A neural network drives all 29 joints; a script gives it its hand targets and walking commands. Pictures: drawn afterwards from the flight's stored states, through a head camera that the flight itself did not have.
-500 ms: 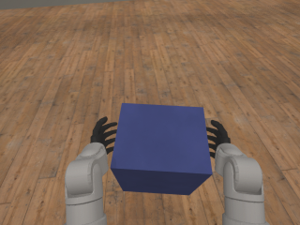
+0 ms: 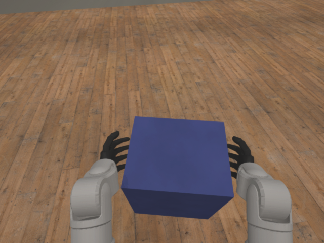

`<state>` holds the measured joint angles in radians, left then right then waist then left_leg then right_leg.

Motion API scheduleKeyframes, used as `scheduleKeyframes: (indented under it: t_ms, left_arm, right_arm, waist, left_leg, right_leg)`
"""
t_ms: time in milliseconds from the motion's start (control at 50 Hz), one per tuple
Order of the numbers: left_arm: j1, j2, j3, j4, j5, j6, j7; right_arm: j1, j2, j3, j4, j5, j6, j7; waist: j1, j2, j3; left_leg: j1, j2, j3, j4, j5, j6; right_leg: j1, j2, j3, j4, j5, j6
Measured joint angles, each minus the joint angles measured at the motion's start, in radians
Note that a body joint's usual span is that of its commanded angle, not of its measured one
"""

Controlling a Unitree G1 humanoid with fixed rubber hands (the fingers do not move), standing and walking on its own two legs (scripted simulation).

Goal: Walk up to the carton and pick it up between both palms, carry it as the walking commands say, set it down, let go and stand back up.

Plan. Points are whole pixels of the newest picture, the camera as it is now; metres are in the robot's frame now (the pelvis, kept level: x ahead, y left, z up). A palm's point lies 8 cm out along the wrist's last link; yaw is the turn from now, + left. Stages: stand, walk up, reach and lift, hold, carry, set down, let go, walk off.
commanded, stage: carry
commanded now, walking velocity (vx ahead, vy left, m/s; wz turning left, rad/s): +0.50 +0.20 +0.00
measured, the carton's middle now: (174, 172) +0.29 +0.00 +0.02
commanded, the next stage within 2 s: none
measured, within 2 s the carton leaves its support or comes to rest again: neither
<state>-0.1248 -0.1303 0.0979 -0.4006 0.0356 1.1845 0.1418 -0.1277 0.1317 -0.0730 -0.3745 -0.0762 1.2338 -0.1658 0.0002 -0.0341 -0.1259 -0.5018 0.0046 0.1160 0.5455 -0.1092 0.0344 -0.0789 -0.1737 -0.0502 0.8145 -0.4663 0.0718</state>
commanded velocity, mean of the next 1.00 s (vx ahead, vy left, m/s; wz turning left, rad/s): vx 0.50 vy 0.20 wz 0.00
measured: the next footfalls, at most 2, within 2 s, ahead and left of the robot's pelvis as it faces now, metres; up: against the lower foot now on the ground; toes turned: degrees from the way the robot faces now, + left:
right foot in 0.40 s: +0.35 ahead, -0.07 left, +0.00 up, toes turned -12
left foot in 0.80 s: +0.67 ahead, +0.25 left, +0.00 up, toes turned +4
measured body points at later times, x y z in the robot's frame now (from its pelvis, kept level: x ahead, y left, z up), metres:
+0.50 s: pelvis +0.30 +0.03 +0.02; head +0.31 +0.01 +0.47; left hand +0.57 +0.19 +0.11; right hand +0.58 -0.11 +0.09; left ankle +0.16 +0.11 -0.64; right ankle +0.32 -0.06 -0.72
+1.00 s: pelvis +0.63 +0.15 +0.02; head +0.63 +0.15 +0.47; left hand +0.90 +0.29 +0.12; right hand +0.89 -0.01 +0.10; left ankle +0.63 +0.24 -0.72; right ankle +0.55 +0.04 -0.65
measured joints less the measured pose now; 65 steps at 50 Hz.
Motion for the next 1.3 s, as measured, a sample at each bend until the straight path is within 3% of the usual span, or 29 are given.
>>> scheduleKeyframes:
  t_ms: [40, 100, 300, 380, 420, 480, 520, 580, 740, 800, 840, 880, 920, 1120, 1180, 1200, 1240, 1300]
  left_arm:
    - [0.017, 0.001, -0.001, -0.001, 0.0, 0.001, -0.004]
    - [0.022, 0.002, -0.009, -0.004, 0.002, 0.001, -0.004]
    - [0.022, 0.001, -0.013, -0.006, 0.01, -0.004, -0.008]
    - [0.022, 0.002, -0.013, -0.009, 0.01, -0.004, -0.007]
    - [0.023, 0.001, -0.014, -0.01, 0.01, -0.005, -0.007]
    - [0.024, 0.001, -0.017, -0.01, 0.01, -0.006, -0.004]
    - [0.025, 0.0, -0.017, -0.015, 0.007, -0.01, -0.004]
    - [0.025, 0.0, -0.018, -0.044, 0.007, -0.016, -0.004]
    - [0.026, 0.001, -0.02, -0.057, 0.006, -0.017, -0.011]
    - [0.027, 0.001, -0.022, -0.065, 0.006, -0.017, -0.013]
    - [0.028, 0.001, -0.023, -0.064, 0.006, -0.008, -0.012]
    - [0.037, 0.002, -0.025, -0.065, 0.006, -0.003, -0.011]
    - [0.041, 0.003, -0.028, -0.066, 0.006, -0.003, -0.01]
    - [0.041, 0.002, -0.029, -0.07, 0.009, -0.008, -0.01]
    - [0.041, 0.002, -0.029, -0.07, 0.009, -0.006, -0.01]
    - [0.042, 0.002, -0.029, -0.07, 0.009, -0.005, -0.01]
    - [0.042, 0.002, -0.031, -0.066, 0.009, -0.004, -0.009]
    - [0.043, 0.001, -0.031, -0.066, 0.009, -0.004, -0.008]
  right_arm:
    - [0.002, 0.0, 0.004, 0.0, 0.0, 0.01, -0.001]
    - [0.013, -0.001, 0.004, -0.001, 0.0, 0.004, 0.002]
    - [0.014, -0.001, 0.004, 0.0, -0.005, -0.005, 0.011]
    - [0.013, -0.001, 0.005, -0.002, -0.005, -0.006, 0.011]
    - [0.014, -0.002, 0.005, -0.005, -0.006, -0.006, 0.011]
    - [0.019, -0.002, 0.005, -0.006, -0.003, -0.01, 0.011]
    - [0.019, -0.003, 0.005, -0.013, -0.003, -0.012, 0.01]
    - [0.019, -0.003, 0.013, -0.035, -0.003, -0.024, 0.011]
    - [0.02, -0.003, 0.016, -0.063, -0.004, -0.015, 0.005]
    - [0.02, -0.004, 0.016, -0.076, -0.004, -0.011, 0.003]
    - [0.03, -0.004, 0.018, -0.075, -0.002, -0.008, 0.003]
    - [0.033, -0.003, 0.019, -0.075, -0.001, 0.0, 0.003]
    - [0.036, -0.002, 0.02, -0.076, -0.001, 0.001, 0.003]
    - [0.038, -0.003, 0.02, -0.076, -0.001, -0.01, 0.007]
    - [0.038, -0.003, 0.02, -0.076, -0.001, -0.008, 0.007]
    - [0.038, -0.003, 0.02, -0.076, -0.002, -0.008, 0.007]
    - [0.041, -0.004, 0.02, -0.075, -0.003, -0.006, 0.006]
    - [0.041, -0.004, 0.02, -0.076, -0.001, -0.005, 0.005]
  waist:
    - [0.004, 0.014, 0.028]
    - [0.006, 0.027, 0.035]
    - [0.007, 0.056, 0.032]
    - [0.007, 0.058, 0.015]
    - [0.003, 0.071, 0.017]
    - [0.005, 0.061, 0.023]
    - [0.008, 0.054, 0.022]
    - [0.019, 0.053, 0.021]
    - [0.018, 0.051, 0.018]
    - [0.015, 0.056, 0.018]
    - [-0.005, 0.012, 0.045]
    - [-0.001, 0.023, 0.066]
    - [0.002, 0.046, 0.077]
    - [0.002, 0.069, 0.063]
    - [0.003, 0.075, 0.045]
    - [0.0, 0.078, 0.038]
    - [-0.006, 0.095, 0.041]
    - [0.003, 0.062, 0.047]
  left_leg:
    - [0.054, 0.011, -0.002, -0.012, -0.027, 0.011]
    - [0.147, 0.014, 0.001, -0.067, -0.053, 0.015]
    - [0.394, -0.032, 0.002, -0.163, -0.196, 0.036]
    - [0.431, -0.047, 0.002, -0.163, -0.274, 0.034]
    - [0.419, -0.037, 0.003, -0.086, -0.32, 0.027]
    - [0.244, -0.033, 0.0, 0.323, -0.345, 0.013]
    - [0.133, -0.031, -0.003, 0.455, -0.304, 0.013]
    - [0.017, 0.0, -0.005, 0.443, -0.234, 0.013]
    - [-0.057, 0.063, -0.005, 0.084, -0.015, 0.013]
    - [-0.008, 0.063, 0.001, -0.04, 0.034, 0.012]
    - [0.01, 0.027, 0.009, 0.023, -0.01, 0.0]
    - [0.05, 0.028, 0.003, 0.017, -0.062, -0.002]
    - [0.111, 0.035, 0.005, -0.02, -0.086, -0.001]
    - [0.401, -0.018, 0.007, -0.11, -0.247, 0.018]
    - [0.447, -0.027, 0.008, -0.11, -0.311, 0.014]
    - [0.453, -0.026, 0.007, -0.1, -0.331, 0.01]
    - [0.392, -0.002, 0.01, 0.065, -0.289, 0.002]
    - [0.209, -0.019, 0.009, 0.377, -0.351, -0.005]
  right_leg:
    - [-0.134, 0.045, 0.002, 0.24, 0.0, -0.017]
    - [-0.27, 0.063, -0.043, 0.295, 0.025, -0.035]
    - [-0.394, 0.065, -0.106, -0.049, 0.109, -0.041]
    - [-0.389, 0.093, -0.128, -0.218, 0.16, -0.045]
    - [-0.358, 0.107, -0.146, -0.295, 0.309, -0.082]
    - [-0.305, 0.084, -0.16, -0.287, 0.249, -0.115]
    - [-0.241, 0.065, -0.158, -0.343, 0.221, -0.096]
    - [-0.141, 0.042, -0.141, -0.432, 0.219, -0.056]
    - [0.081, -0.011, -0.087, -0.529, 0.121, 0.036]
    - [0.099, -0.022, -0.095, -0.419, 0.026, 0.062]
    - [0.026, -0.049, -0.059, -0.137, -0.018, 0.038]
    - [-0.107, 0.008, -0.031, 0.149, -0.037, 0.012]
    - [-0.206, 0.047, -0.052, 0.273, -0.033, -0.004]
    - [-0.339, 0.082, -0.118, -0.044, 0.033, -0.037]
    - [-0.337, 0.099, -0.14, -0.193, 0.139, -0.045]
    - [-0.329, 0.107, -0.142, -0.227, 0.237, -0.074]
    - [-0.298, 0.111, -0.165, -0.23, 0.241, -0.118]
    - [-0.243, 0.083, -0.169, -0.286, 0.191, -0.122]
